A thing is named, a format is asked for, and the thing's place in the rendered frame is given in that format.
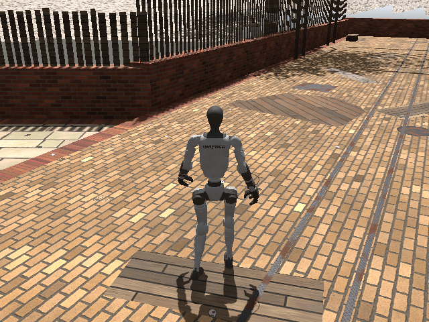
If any robot left hand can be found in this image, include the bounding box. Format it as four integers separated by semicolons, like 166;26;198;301
178;175;193;186

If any robot right hand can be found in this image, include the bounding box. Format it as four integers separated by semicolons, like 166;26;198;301
244;188;259;205

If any robot torso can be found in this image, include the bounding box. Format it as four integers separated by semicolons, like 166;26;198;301
199;132;231;201

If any left robot upper arm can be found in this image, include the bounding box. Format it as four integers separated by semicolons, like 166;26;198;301
182;135;201;170

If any left robot forearm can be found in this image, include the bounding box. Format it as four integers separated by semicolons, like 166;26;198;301
178;160;189;179

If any right robot forearm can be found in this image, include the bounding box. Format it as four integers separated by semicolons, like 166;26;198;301
241;163;257;192

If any right robot upper arm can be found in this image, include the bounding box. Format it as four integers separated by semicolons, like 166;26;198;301
229;136;247;174

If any robot head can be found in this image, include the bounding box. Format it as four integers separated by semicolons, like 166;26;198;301
203;106;226;138

